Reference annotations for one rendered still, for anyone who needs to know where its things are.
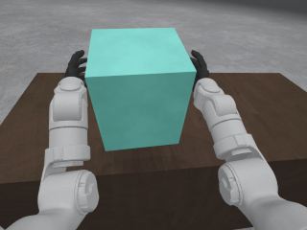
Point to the robot left hand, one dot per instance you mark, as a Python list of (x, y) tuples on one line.
[(73, 69)]

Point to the right robot forearm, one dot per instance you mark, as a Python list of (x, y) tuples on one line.
[(231, 140)]

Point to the left robot upper arm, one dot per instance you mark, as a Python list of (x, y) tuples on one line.
[(65, 198)]

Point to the robot right hand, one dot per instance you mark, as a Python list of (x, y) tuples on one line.
[(200, 66)]

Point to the pedestal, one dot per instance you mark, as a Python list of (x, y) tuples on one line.
[(167, 187)]

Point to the right robot upper arm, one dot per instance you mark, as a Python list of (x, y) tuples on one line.
[(249, 184)]

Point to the left robot forearm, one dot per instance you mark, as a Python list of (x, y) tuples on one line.
[(68, 125)]

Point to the carton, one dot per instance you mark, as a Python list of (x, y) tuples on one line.
[(140, 81)]

